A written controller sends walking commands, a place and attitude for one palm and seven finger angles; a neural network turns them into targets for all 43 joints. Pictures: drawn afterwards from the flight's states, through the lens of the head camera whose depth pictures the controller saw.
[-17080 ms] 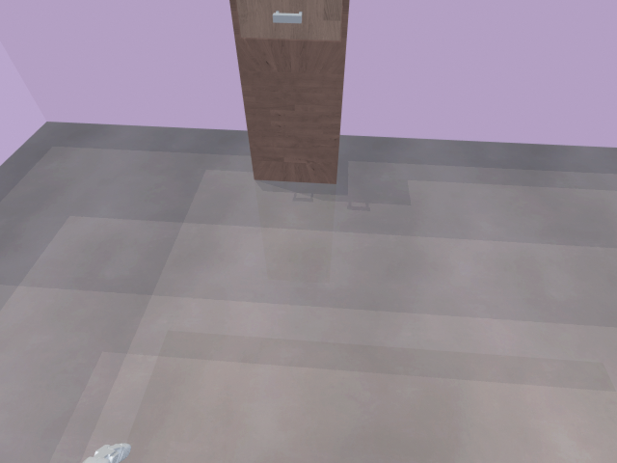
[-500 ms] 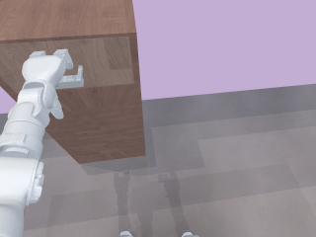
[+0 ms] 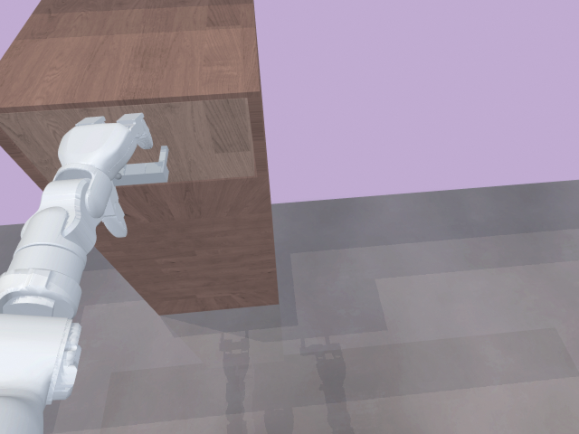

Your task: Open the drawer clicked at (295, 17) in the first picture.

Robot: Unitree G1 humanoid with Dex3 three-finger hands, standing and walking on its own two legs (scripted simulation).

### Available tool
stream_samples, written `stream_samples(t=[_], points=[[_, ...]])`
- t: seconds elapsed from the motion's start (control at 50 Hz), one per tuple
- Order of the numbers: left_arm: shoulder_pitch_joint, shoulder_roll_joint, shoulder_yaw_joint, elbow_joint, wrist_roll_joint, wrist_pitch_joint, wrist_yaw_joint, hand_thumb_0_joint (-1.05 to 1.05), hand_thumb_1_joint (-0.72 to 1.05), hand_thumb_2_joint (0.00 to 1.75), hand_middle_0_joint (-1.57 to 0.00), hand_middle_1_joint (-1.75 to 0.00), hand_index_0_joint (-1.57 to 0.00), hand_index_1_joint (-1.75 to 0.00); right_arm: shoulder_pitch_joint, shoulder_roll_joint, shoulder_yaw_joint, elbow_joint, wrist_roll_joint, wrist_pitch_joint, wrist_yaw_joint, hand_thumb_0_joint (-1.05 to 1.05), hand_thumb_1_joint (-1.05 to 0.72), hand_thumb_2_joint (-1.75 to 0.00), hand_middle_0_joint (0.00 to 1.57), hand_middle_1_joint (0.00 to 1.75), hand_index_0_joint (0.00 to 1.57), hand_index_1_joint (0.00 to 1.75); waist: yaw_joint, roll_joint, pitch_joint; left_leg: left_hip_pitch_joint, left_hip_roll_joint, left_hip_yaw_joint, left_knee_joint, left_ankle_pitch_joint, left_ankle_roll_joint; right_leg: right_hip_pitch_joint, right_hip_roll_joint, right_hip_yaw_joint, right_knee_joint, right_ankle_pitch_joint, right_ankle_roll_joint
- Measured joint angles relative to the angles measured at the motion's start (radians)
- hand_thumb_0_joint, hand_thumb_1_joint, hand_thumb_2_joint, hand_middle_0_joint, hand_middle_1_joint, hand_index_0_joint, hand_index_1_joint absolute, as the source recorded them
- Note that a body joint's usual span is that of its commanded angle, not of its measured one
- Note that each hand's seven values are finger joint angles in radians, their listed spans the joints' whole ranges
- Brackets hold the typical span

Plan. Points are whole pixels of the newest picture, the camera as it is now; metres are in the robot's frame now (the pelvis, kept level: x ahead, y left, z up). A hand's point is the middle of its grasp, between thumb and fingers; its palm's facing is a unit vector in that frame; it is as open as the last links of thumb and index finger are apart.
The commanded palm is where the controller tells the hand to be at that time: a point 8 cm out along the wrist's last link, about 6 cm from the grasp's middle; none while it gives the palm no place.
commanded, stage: re-aim the fingers above the handle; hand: left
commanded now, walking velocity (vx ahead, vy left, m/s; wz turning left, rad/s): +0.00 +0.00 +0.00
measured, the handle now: (137, 163) +0.53 +0.25 +0.04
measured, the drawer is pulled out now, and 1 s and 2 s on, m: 0.00 0.00 0.00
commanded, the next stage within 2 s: lower the fingers behind the handle in 1.98 s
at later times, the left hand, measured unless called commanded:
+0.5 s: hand (124, 165) +0.47 +0.24 +0.09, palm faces -0.03 -0.02 -1.00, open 13.9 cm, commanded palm +0.45 +0.26 +0.15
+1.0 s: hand (125, 159) +0.49 +0.24 +0.09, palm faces -0.02 -0.02 -1.00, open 13.7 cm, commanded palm +0.46 +0.26 +0.15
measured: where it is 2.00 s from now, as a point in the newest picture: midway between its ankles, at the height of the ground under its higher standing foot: outside the picture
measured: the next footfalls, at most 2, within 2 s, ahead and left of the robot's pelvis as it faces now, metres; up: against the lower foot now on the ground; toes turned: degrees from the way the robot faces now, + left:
none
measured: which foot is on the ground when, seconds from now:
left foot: down 0.00-1.00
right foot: down 0.00-1.00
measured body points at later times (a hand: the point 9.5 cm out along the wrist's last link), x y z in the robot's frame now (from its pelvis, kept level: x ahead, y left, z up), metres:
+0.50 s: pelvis -0.01 +0.00 +0.00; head +0.06 -0.02 +0.44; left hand +0.47 +0.23 +0.15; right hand +0.01 -0.28 -0.13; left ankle -0.02 +0.12 -0.72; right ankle -0.04 -0.12 -0.72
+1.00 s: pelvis -0.01 +0.01 +0.00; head +0.07 +0.00 +0.44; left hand +0.48 +0.24 +0.14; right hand +0.01 -0.27 -0.13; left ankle -0.02 +0.12 -0.72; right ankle -0.04 -0.12 -0.72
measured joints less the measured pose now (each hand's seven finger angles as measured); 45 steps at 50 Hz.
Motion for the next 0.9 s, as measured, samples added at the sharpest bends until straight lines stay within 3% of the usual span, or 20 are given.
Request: stream_samples(t=[0.06, 0.14, 0.26, 0.36, 0.46, 0.58, 0.66, 0.8, 0.9], points=[[-0.009, 0.002, 0.007, 0.005, 0.014, 0.001, 0.046, 0.0, -0.49, 0.3, -0.32, -1.2, -0.32, -1.21, -0.009, -0.003, -0.005, 0.004, -0.002, -0.007, 0.004, 0.0, -0.9, -0.9, 0.2, 0.3, 0.2, 0.3, 0.003, -0.002, 0.003, -0.016, 0.0, -0.006, 0.013, -0.002, -0.003, -0.015, 0.0, -0.006, 0.015, -0.005, -0.003], [-0.042, 0.009, -0.003, 0.037, 0.029, 0.054, 0.09, 0.0, -0.49, 0.3, -0.32, -1.2, -0.32, -1.21, -0.014, -0.004, -0.009, 0.014, -0.002, -0.014, 0.012, 0.0, -0.9, -0.9, 0.2, 0.3, 0.2, 0.3, 0.004, 0.001, 0.005, -0.036, -0.001, -0.013, 0.023, 0.001, -0.005, -0.033, 0.0, -0.012, 0.028, -0.007, -0.005], [-0.076, 0.001, -0.04, 0.075, 0.009, 0.116, 0.05, -0.01, -0.49, 0.3, -0.32, -1.2, -0.31, -1.21, -0.001, -0.001, -0.006, 0.027, 0.002, -0.009, 0.014, 0.0, -0.9, -0.9, 0.2, 0.3, 0.2, 0.3, 0.0, 0.01, 0.002, -0.023, -0.001, -0.015, 0.011, 0.008, -0.004, -0.019, 0.0, -0.014, 0.015, 0.0, -0.005], [-0.086, -0.008, -0.044, 0.084, 0.004, 0.085, 0.005, -0.01, -0.49, 0.3, -0.32, -1.2, -0.31, -1.21, 0.012, 0.004, 0.004, 0.027, 0.005, -0.005, 0.004, 0.0, -0.9, -0.9, 0.2, 0.3, 0.2, 0.3, -0.017, 0.006, 0.004, -0.005, -0.001, -0.009, 0.001, 0.011, -0.003, -0.005, 0.0, -0.008, 0.007, 0.005, -0.004], [-0.067, -0.007, 0.006, 0.067, 0.021, 0.033, 0.03, 0.0, -0.49, 0.3, -0.32, -1.2, -0.31, -1.2, 0.024, 0.004, 0.006, 0.017, 0.002, -0.006, 0.001, 0.0, -0.9, -0.9, 0.2, 0.3, 0.2, 0.3, -0.027, 0.006, 0.002, -0.009, 0.004, 0.007, 0.005, 0.009, -0.002, -0.017, 0.003, 0.008, 0.014, 0.008, -0.003], [-0.081, 0.031, 0.029, 0.133, 0.047, 0.072, 0.076, 0.0, -0.49, 0.3, -0.32, -1.2, -0.31, -1.2, 0.027, 0.004, 0.012, 0.018, 0.007, -0.017, 0.001, 0.0, -0.9, -0.9, 0.2, 0.3, 0.2, 0.3, -0.032, 0.008, 0.013, -0.035, 0.005, 0.015, 0.012, 0.013, 0.001, -0.048, 0.004, 0.017, 0.026, 0.012, 0.0], [-0.091, 0.047, 0.008, 0.136, 0.039, 0.085, 0.059, 0.0, -0.49, 0.3, -0.32, -1.2, -0.31, -1.2, 0.043, 0.007, 0.005, 0.027, 0.005, -0.029, -0.001, 0.0, -0.9, -0.9, 0.2, 0.3, 0.2, 0.3, -0.024, 0.005, 0.017, -0.047, 0.002, 0.008, 0.011, 0.017, 0.003, -0.054, 0.001, 0.009, 0.019, 0.016, 0.002], [-0.114, 0.013, -0.05, 0.095, 0.012, 0.045, 0.026, -0.01, -0.49, 0.3, -0.32, -1.2, -0.32, -1.2, 0.053, 0.002, -0.005, 0.052, 0.001, -0.034, -0.003, 0.01, -0.9, -0.9, 0.2, 0.3, 0.2, 0.3, -0.022, -0.004, 0.005, -0.041, -0.004, -0.007, 0.017, 0.01, 0.006, -0.034, -0.003, -0.005, 0.007, 0.013, 0.005], [-0.143, -0.002, -0.025, 0.13, 0.029, 0.054, 0.057, 0.0, -0.49, 0.3, -0.32, -1.2, -0.31, -1.21, 0.032, -0.002, 0.003, 0.039, 0.0, -0.034, 0.004, 0.0, -0.9, -0.9, 0.2, 0.3, 0.2, 0.3, -0.041, -0.005, 0.002, -0.052, -0.003, 0.004, 0.026, 0.004, 0.009, -0.05, -0.003, 0.006, 0.018, 0.01, 0.008]])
